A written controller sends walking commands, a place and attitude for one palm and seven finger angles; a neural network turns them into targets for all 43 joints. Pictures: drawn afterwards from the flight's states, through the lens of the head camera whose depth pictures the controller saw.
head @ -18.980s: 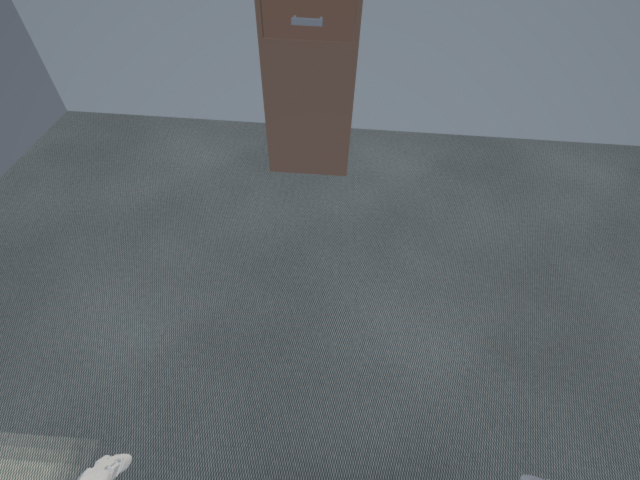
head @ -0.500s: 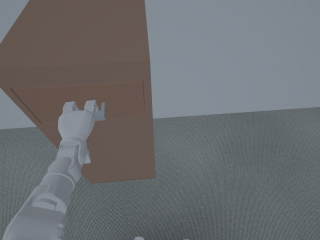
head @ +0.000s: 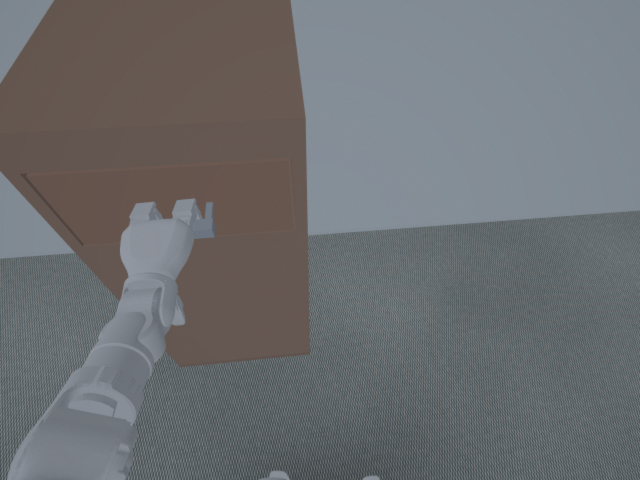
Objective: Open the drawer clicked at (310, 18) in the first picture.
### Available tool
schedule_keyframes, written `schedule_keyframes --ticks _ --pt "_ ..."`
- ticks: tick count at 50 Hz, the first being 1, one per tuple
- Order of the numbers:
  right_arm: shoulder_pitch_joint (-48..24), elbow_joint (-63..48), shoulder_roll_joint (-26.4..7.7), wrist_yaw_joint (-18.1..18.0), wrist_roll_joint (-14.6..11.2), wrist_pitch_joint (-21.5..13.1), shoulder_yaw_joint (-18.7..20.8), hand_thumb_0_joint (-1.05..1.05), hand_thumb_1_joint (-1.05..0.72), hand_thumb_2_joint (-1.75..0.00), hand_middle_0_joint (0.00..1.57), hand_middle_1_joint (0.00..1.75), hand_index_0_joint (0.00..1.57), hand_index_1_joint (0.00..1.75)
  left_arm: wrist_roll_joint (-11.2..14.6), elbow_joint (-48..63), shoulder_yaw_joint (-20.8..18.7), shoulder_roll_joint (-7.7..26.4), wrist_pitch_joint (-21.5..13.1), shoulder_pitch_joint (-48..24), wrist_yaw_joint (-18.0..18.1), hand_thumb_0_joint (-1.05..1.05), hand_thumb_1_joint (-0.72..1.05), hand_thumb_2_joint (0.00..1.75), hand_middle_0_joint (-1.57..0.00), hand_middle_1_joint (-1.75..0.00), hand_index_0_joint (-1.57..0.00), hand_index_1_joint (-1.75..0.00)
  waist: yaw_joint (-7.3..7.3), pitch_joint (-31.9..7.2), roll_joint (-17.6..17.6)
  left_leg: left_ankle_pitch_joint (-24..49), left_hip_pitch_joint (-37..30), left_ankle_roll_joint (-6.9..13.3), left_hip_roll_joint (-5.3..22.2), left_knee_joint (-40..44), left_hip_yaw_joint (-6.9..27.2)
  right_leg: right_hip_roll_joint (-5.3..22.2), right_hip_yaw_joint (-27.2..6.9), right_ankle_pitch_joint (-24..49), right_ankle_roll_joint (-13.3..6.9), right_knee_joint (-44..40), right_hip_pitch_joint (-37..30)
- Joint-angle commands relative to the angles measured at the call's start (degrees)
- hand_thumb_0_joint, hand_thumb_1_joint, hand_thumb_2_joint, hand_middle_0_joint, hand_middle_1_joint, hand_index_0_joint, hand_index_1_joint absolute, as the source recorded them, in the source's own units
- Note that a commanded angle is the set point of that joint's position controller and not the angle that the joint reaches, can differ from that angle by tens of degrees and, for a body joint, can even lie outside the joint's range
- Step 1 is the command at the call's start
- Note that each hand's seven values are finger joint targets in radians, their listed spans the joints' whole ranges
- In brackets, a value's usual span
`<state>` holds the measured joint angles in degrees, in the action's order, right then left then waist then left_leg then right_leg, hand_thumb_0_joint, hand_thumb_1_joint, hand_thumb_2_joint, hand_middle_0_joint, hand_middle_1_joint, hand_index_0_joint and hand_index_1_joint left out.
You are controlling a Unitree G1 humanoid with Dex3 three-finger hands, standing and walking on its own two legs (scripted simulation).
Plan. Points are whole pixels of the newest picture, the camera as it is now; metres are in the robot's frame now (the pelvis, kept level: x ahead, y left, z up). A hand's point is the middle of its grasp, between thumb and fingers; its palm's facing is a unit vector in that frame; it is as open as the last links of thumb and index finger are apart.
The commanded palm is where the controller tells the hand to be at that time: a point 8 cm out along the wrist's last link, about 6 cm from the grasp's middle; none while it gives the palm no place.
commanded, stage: close the thumb around the handle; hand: left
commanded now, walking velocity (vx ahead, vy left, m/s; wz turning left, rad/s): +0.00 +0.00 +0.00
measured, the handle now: (175, 220) +0.47 +0.22 +0.01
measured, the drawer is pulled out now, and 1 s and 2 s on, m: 0.00 0.01 0.13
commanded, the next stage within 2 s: pull the drawer open in 0.68 s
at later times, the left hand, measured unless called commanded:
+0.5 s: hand (173, 262) +0.41 +0.22 -0.01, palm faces -0.02 -0.03 -1.00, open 7.3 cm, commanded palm +0.38 +0.22 +0.04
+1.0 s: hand (173, 266) +0.41 +0.21 -0.01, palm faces -0.03 -0.05 -1.00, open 5.8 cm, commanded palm +0.36 +0.22 +0.04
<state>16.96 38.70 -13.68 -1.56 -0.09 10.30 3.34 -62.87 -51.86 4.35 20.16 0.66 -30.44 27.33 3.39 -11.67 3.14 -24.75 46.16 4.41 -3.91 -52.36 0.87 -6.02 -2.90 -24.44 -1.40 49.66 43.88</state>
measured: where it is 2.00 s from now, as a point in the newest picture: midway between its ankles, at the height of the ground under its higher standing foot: outside the picture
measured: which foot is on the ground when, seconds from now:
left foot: down 0.00-1.00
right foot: down 0.00-1.00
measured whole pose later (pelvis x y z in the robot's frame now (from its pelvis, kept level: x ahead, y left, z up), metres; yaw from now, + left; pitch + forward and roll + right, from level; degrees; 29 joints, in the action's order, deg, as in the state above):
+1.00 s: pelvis +0.01 -0.01 +0.01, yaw -1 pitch +18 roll -2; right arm 16.3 36.7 -13.5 -1.6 -0.6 10.3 3.3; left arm -61.5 -44.7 3.1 21.0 1.6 -23.3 24.6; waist 3.3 -11.9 3.2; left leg -25.0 42.7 3.9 -3.0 -49.6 0.1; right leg -6.7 -4.0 -24.3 -2.1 47.3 41.0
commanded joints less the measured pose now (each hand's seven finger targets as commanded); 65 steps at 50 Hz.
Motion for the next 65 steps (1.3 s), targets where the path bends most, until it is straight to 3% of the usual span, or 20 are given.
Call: schedule_keyframes --ticks 1,7,9,13,19,23,24,30,32,34,35,36,39,40,44,45,49,50,53,65 --pt "2.4 -5.1 -8.9 -0.4 0.0 -1.0 2.6 0.00 -0.90 -0.90 0.20 0.30 0.20 0.30 0.8 6.9 -4.3 12.8 2.5 -19.6 1.0 0.00 -0.39 0.35 -0.31 -1.21 -0.31 -1.21 -0.15 -17.0 -1.5 22.7 -17.0 -2.6 2.8 6.1 1.8 1.3 2.7 16.9 -2.0 -6.0 -5.4" --pt "2.7 -5.4 -8.7 -0.5 -0.2 -1.0 2.5 0.00 -0.90 -0.90 0.20 0.30 0.20 0.30 1.0 7.5 -3.4 11.7 2.4 -19.5 0.2 0.00 -0.05 0.49 -0.33 -1.25 -0.33 -1.25 -0.41 -18.7 -1.0 23.8 -19.1 -2.7 3.0 6.5 2.0 1.2 2.8 17.1 -1.9 -6.2 -5.7" --pt "2.5 -5.5 -8.6 -0.7 -0.1 -0.9 2.4 0.00 -0.90 -0.90 0.20 0.30 0.20 0.30 1.0 6.5 -4.2 12.6 2.3 -17.9 -0.1 0.00 0.06 0.54 -0.34 -1.26 -0.34 -1.26 -0.74 -17.8 -2.1 23.2 -17.9 -2.4 2.8 6.5 1.6 1.3 2.5 17.7 -1.9 -6.5 -6.7" --pt "2.6 -5.7 -8.3 -0.6 -0.2 -1.2 2.4 0.00 -0.90 -0.90 0.20 0.30 0.20 0.30 0.5 7.0 -1.9 10.2 1.4 -19.2 -0.3 0.00 0.28 0.64 -0.36 -1.28 -0.36 -1.28 -0.04 -15.8 -0.6 22.1 -18.1 -2.6 3.0 6.5 2.0 1.3 2.8 15.8 -2.1 -6.5 -4.5" --pt "2.6 -5.6 -8.4 -0.7 -0.1 -1.4 2.5 0.00 -0.90 -0.90 0.20 0.30 0.20 0.30 0.6 7.9 -3.9 12.4 1.0 -18.6 -0.1 0.00 0.62 0.78 -0.38 -1.32 -0.38 -1.32 -0.42 -18.6 -1.4 23.1 -17.5 -2.3 2.7 5.8 1.2 1.5 2.0 18.8 -1.9 -6.2 -6.9" --pt "2.7 -5.8 -8.3 -0.6 -0.2 -1.3 2.5 0.00 -0.90 -0.90 0.20 0.30 0.20 0.30 1.2 7.3 -2.7 10.6 1.3 -17.0 -0.4 0.00 0.84 0.88 -0.40 -1.34 -0.40 -1.34 -0.26 -17.0 -1.7 23.3 -16.8 -2.1 2.6 5.7 1.1 1.4 2.1 19.4 -1.9 -6.3 -7.1" --pt "2.6 -5.6 -8.4 -0.7 -0.2 -1.3 2.5 0.00 -0.90 -0.90 0.20 0.30 0.20 0.30 1.0 7.5 -3.7 12.0 1.2 -17.9 -0.4 0.00 0.90 0.90 -0.40 -1.35 -0.40 -1.35 -0.20 -17.5 -2.7 23.0 -16.3 -2.1 2.6 5.7 1.2 1.4 1.9 19.5 -1.7 -6.4 -7.4" --pt "2.7 -5.9 -8.4 -1.0 -0.2 -1.3 2.3 0.00 -0.90 -0.90 0.20 0.30 0.20 0.30 1.3 6.9 -4.2 13.2 1.4 -16.5 -1.0 0.00 0.90 0.90 -0.40 -1.35 -0.40 -1.35 -0.50 -16.8 -2.9 21.9 -14.0 -1.6 2.0 5.9 0.2 1.7 1.1 21.5 -1.6 -6.8 -10.2" --pt "2.4 -5.9 -8.3 -1.1 -0.3 -1.2 2.3 0.00 -0.90 -0.90 0.20 0.30 0.20 0.30 1.0 7.9 -5.3 14.6 1.0 -15.9 -1.1 0.00 0.90 0.90 -0.40 -1.35 -0.40 -1.35 -1.01 -18.8 -2.5 23.4 -14.7 -1.7 1.9 5.6 0.1 1.8 0.7 23.2 -1.5 -6.4 -11.1" --pt "2.3 -6.0 -8.3 -1.1 -0.3 -1.1 2.3 0.00 -0.90 -0.90 0.20 0.30 0.20 0.30 1.0 8.7 -5.4 14.5 0.9 -15.0 -1.1 0.00 0.90 0.90 -0.40 -1.35 -0.40 -1.35 -1.37 -19.1 -1.6 24.4 -15.3 -1.9 2.0 5.6 0.1 1.8 0.8 24.0 -1.6 -6.2 -11.2" --pt "2.2 -6.2 -8.2 -1.0 -0.2 -1.2 2.3 0.00 -0.90 -0.90 0.20 0.30 0.20 0.30 1.3 8.9 -3.6 12.3 0.9 -15.2 -1.1 0.00 0.90 0.90 -0.40 -1.35 -0.40 -1.35 -0.67 -17.9 -0.9 23.8 -15.5 -1.8 2.0 5.6 0.0 1.7 0.9 23.4 -1.6 -6.6 -10.4" --pt "2.5 -5.8 -8.3 -0.9 -0.2 -1.2 2.4 0.00 -0.90 -0.90 0.20 0.30 0.20 0.30 1.7 8.1 -4.9 13.3 0.9 -14.9 -1.1 0.00 0.90 0.90 -0.40 -1.35 -0.40 -1.35 -0.62 -17.9 -2.7 23.8 -14.7 -1.6 2.0 5.4 0.1 1.7 0.9 23.6 -1.6 -6.6 -11.1" --pt "2.3 -6.0 -8.3 -1.1 -0.3 -1.2 2.3 0.00 -0.90 -0.90 0.20 0.30 0.20 0.30 1.2 8.8 -5.4 14.5 0.6 -15.3 -1.1 0.00 0.90 0.90 -0.40 -1.35 -0.40 -1.35 -0.91 -17.8 -2.9 23.1 -14.2 -1.6 1.9 5.5 0.1 1.8 0.6 23.4 -1.5 -6.6 -10.9" --pt "2.2 -6.4 -8.2 -1.0 -0.2 -1.3 2.4 0.00 -0.90 -0.90 0.20 0.30 0.20 0.30 1.4 8.5 -4.6 12.9 0.8 -12.9 -1.1 0.00 0.90 0.90 -0.40 -1.35 -0.40 -1.35 -1.21 -18.0 -2.3 23.3 -14.6 -1.6 1.8 5.6 -0.2 1.8 0.7 23.7 -1.5 -6.7 -11.6" --pt "1.0 -7.4 -8.0 -0.7 -0.3 -1.1 2.4 0.00 -0.90 -0.90 0.20 0.30 0.20 0.30 1.8 12.1 -5.3 12.2 0.6 -6.7 -1.1 0.00 0.90 0.90 -0.40 -1.35 -0.40 -1.35 -2.83 -20.0 -1.7 26.8 -17.0 -2.0 2.1 5.9 0.0 1.5 0.6 26.0 -1.7 -6.4 -13.0" --pt "1.1 -7.7 -7.9 -0.6 -0.4 -1.2 2.5 0.00 -0.90 -0.90 0.20 0.30 0.20 0.30 2.2 12.6 -3.8 10.1 0.8 -5.1 -1.2 0.00 0.90 0.90 -0.40 -1.35 -0.40 -1.35 -2.40 -18.7 -1.7 26.9 -17.1 -1.9 2.1 6.0 -0.2 1.5 0.9 26.2 -1.8 -6.7 -13.0" --pt "-0.4 -8.8 -8.0 -0.3 -0.6 -1.4 2.4 0.00 -0.90 -0.90 0.20 0.30 0.20 0.30 3.0 17.9 -5.5 11.0 1.2 1.7 -1.1 0.00 0.90 0.90 -0.40 -1.35 -0.40 -1.35 -3.50 -19.3 -3.4 29.8 -17.6 -2.0 2.3 6.4 0.0 1.6 0.2 29.9 -1.6 -6.7 -15.7" --pt "-0.5 -9.1 -8.0 -0.1 -0.4 -1.7 2.5 0.00 -0.90 -0.90 0.20 0.30 0.20 0.30 3.3 19.2 -4.1 9.0 1.5 3.7 -1.1 0.00 0.90 0.90 -0.40 -1.35 -0.40 -1.35 -3.38 -18.8 -2.6 30.3 -18.0 -2.0 2.4 6.6 0.0 1.6 0.5 29.8 -1.7 -6.8 -15.7" --pt "-1.4 -9.4 -8.0 0.3 -0.6 -1.9 2.5 0.00 -0.90 -0.90 0.20 0.30 0.20 0.30 3.5 22.2 -3.7 8.0 2.4 8.1 -0.9 0.00 0.90 0.90 -0.40 -1.35 -0.40 -1.35 -3.26 -16.4 -2.8 32.0 -19.0 -2.2 2.9 7.0 0.5 1.6 0.7 29.2 -1.6 -7.0 -15.0" --pt "-5.0 -10.4 -7.6 1.1 -0.1 -2.6 2.0 0.00 -0.90 -0.90 0.20 0.30 0.20 0.30 2.6 33.9 -2.0 5.8 7.1 14.9 0.5 0.00 0.90 0.90 -0.40 -1.35 -0.40 -1.35 -3.54 -15.0 -0.8 37.1 -25.0 -3.8 4.1 7.4 2.3 1.6 2.3 25.9 -1.7 -6.6 -12.5"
